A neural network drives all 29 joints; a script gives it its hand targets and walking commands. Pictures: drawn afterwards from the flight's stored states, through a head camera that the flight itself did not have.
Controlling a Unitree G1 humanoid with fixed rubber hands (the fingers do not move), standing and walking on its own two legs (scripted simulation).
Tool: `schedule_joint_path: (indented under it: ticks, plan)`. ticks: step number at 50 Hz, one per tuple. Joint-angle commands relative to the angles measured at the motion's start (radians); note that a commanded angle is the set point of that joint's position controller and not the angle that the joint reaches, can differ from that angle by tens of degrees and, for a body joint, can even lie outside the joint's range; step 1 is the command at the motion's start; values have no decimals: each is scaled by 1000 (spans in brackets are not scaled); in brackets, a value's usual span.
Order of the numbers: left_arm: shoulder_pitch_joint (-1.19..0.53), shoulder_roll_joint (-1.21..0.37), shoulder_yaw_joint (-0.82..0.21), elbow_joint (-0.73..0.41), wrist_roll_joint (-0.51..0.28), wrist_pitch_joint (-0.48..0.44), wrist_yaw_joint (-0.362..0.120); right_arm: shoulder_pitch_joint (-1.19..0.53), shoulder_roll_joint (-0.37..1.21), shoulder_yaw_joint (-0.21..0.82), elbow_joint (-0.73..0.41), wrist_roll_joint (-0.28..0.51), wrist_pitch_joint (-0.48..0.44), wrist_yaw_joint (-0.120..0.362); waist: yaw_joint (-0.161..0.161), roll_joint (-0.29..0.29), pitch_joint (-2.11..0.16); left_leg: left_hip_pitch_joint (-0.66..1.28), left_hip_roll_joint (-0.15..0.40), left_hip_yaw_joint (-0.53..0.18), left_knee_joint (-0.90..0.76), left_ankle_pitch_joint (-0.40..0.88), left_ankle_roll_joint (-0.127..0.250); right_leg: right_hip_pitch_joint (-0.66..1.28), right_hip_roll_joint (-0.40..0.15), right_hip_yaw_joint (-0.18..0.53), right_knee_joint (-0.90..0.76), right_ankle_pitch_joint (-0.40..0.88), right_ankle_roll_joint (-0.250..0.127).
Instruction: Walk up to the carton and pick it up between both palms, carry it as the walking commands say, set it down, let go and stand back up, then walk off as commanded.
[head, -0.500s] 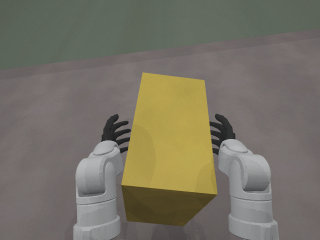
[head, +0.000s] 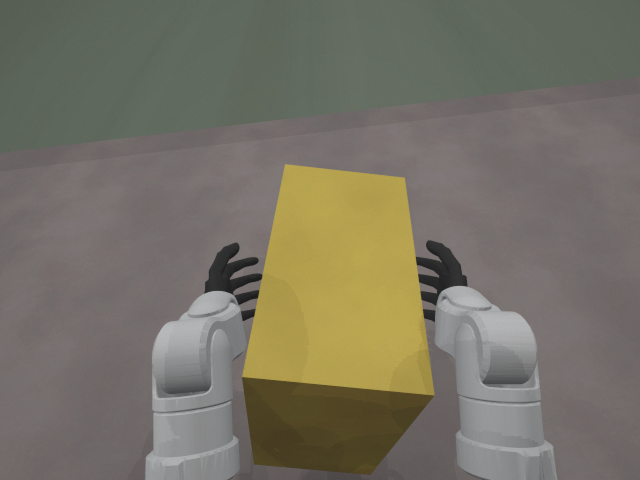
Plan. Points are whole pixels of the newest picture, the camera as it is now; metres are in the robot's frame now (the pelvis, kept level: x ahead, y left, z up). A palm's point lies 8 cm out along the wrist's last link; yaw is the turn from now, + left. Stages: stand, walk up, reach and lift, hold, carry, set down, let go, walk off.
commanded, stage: carry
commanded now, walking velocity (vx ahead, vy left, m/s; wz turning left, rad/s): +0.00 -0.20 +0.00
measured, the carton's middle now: (328, 322) +0.33 +0.01 +0.00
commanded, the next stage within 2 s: none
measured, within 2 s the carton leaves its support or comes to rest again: neither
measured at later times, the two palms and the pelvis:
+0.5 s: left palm (269, 346) +0.25 +0.07 +0.09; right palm (505, 341) +0.25 -0.18 +0.08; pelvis -0.05 -0.06 +0.00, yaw +0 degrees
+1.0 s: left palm (332, 406) +0.18 +0.01 +0.11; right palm (613, 391) +0.18 -0.25 +0.11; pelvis -0.11 -0.13 +0.00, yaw +0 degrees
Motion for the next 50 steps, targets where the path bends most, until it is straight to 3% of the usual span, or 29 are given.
schedule_joint_path:
  ticks: [1, 3, 4, 5, 6, 7, 8, 11, 13, 15, 17, 19, 20, 21, 22, 23, 25, 27, 28, 34, 35, 36, 37, 38, 39, 40, 42, 47, 50]
  plan:
    - [-334, -948, -543, -115, -244, -32, -135, -447, 915, 511, -101, 274, -59, 116, 0, -183, -315, 84, -55, 22, -191, 1, 35, 181, -205, 207, -280, -33, -37]
    - [-325, -929, -552, -92, -239, -22, -125, -415, 876, 477, -73, 262, -53, 115, -17, -132, -300, 191, -22, 24, -384, 96, 53, 94, -195, 199, -273, -139, -4]
    - [-347, -922, -566, -110, -245, -23, -122, -392, 888, 464, -57, 263, -52, 120, -23, -61, -302, 275, 37, -64, -534, 139, 77, 15, -148, 151, -222, -221, 38]
    - [-404, -935, -590, -156, -255, -25, -121, -394, 890, 447, -53, 260, -56, 121, -34, 210, -291, 331, 261, -396, -692, 53, 145, -110, -50, 51, 12, -243, 100]
    - [-411, -946, -602, -135, -246, -13, -120, -383, 887, 446, -26, 253, -56, 126, -26, 429, -197, 263, 433, -598, -784, 118, 243, -244, 15, -25, 292, -343, 124]
    - [-414, -941, -605, -140, -246, -14, -126, -356, 891, 455, -27, 242, -53, 127, -16, 332, -137, 194, 494, -603, -783, 218, 303, -285, -34, 117, 521, -353, 107]
    - [-411, -955, -614, -122, -254, -13, -128, -353, 906, 461, -19, 241, -48, 133, -11, 208, -130, 161, 428, -478, -758, 297, 267, -247, -48, 180, 573, -303, 89]
    - [-383, -964, -624, -83, -260, -16, -127, -338, 880, 432, -12, 219, -43, 139, 9, 130, -232, 298, 290, -255, -642, 384, 137, -199, -73, 148, 390, -186, 73]
    - [-425, -988, -645, -109, -282, -21, -128, -391, 897, 434, -65, 231, -59, 139, 10, 230, -268, 328, 252, -178, -579, 572, 123, -138, -48, 88, 301, -202, 73]
    - [-445, -995, -655, -149, -291, -34, -123, -386, 905, 438, -94, 229, -66, 134, 5, 265, -305, 392, 242, -146, -527, 761, 112, -83, -26, 44, 176, -220, 79]
    - [-427, -968, -651, -164, -291, -30, -118, -313, 902, 419, -53, 217, -62, 126, -2, 275, -370, 442, 243, -169, -477, 899, 119, -36, -21, 22, 57, -223, 83]
    - [-415, -944, -645, -212, -292, -31, -118, -306, 903, 432, -75, 229, -62, 120, 12, 253, -414, 472, 190, -99, -345, 929, 76, 97, -31, -5, -257, -67, 77]
    - [-401, -927, -632, -223, -284, -32, -121, -289, 898, 443, -77, 241, -64, 120, 7, 159, -433, 365, 151, -75, -274, 875, 54, 238, -75, 45, -263, 150, 52]
    - [-395, -928, -627, -228, -284, -35, -127, -332, 898, 466, -130, 259, -71, 119, 12, -41, -457, 141, 80, -48, -172, 464, 32, 411, -150, 141, -184, 526, 11]
    - [-377, -919, -599, -200, -271, -37, -129, -386, 906, 503, -165, 267, -72, 116, 2, -285, -393, -101, -27, 31, -20, -147, -2, 514, -291, 284, -132, 951, -47]
    - [-362, -946, -603, -201, -286, -41, -137, -404, 939, 538, -186, 274, -79, 115, -3, -315, -363, -169, -43, 8, 71, -262, 4, 504, -315, 273, -96, 1006, -81]
    - [-306, -974, -568, -189, -289, -60, -149, -419, 982, 580, -227, 309, -93, 112, 6, -255, -356, -160, -63, -4, 69, -150, 24, 467, -259, 191, -131, 764, -86]
    - [-286, -978, -556, -169, -266, -62, -146, -416, 967, 585, -234, 305, -92, 112, 2, -259, -376, -114, -48, 8, 13, -73, 20, 480, -226, 134, -95, 705, -93]
    - [-260, -981, -553, -153, -255, -63, -145, -448, 953, 590, -267, 315, -97, 113, 6, -210, -397, -65, -59, 19, -8, -44, 21, 439, -218, 130, -86, 683, -84]
    - [-292, -941, -566, -168, -248, -57, -134, -347, 914, 528, -149, 282, -73, 117, -5, -193, -384, 140, -30, 27, -292, 126, 33, 263, -197, 136, -106, 364, -66]
    - [-311, -933, -578, -170, -248, -54, -132, -341, 918, 517, -136, 284, -73, 121, -18, -131, -392, 235, -3, 7, -473, 251, 47, 207, -170, 116, -92, 227, -28]
    - [-299, -930, -586, -136, -244, -43, -129, -332, 893, 490, -115, 272, -69, 119, -27, 12, -367, 317, 111, -160, -585, 291, 88, 82, -114, 77, -3, 121, 35]
    - [-329, -918, -606, -178, -250, -40, -126, -320, 874, 475, -100, 267, -72, 122, -25, 306, -368, 418, 341, -457, -641, 498, 175, -85, -17, -4, 200, -112, 101]
    - [-323, -930, -610, -157, -245, -31, -126, -317, 878, 475, -100, 267, -70, 124, -14, 394, -282, 382, 445, -552, -670, 685, 283, -219, 0, 20, 425, -410, 119]
    - [-375, -917, -623, -180, -256, -32, -129, -297, 894, 474, -59, 256, -59, 128, -11, 262, -226, 295, 465, -517, -673, 673, 310, -211, -22, 135, 553, -421, 97]
    - [-375, -940, -631, -151, -258, -32, -130, -327, 898, 479, -72, 252, -58, 135, -3, 156, -215, 244, 405, -395, -662, 562, 261, -165, -50, 189, 559, -359, 83]
    - [-392, -952, -643, -132, -263, -26, -128, -294, 899, 446, -20, 228, -46, 139, 10, 179, -230, 279, 329, -279, -653, 423, 162, -138, -74, 144, 360, -257, 72]
    - [-409, -954, -645, -149, -276, -23, -125, -330, 893, 443, -62, 223, -49, 134, 8, 270, -308, 310, 260, -171, -561, 575, 116, 15, -41, 53, 103, -225, 77]
    - [-389, -931, -626, -186, -280, -17, -124, -291, 897, 444, -63, 224, -44, 123, 19, 226, -372, 310, 196, -122, -424, 577, 77, 187, -42, 9, -227, -114, 77]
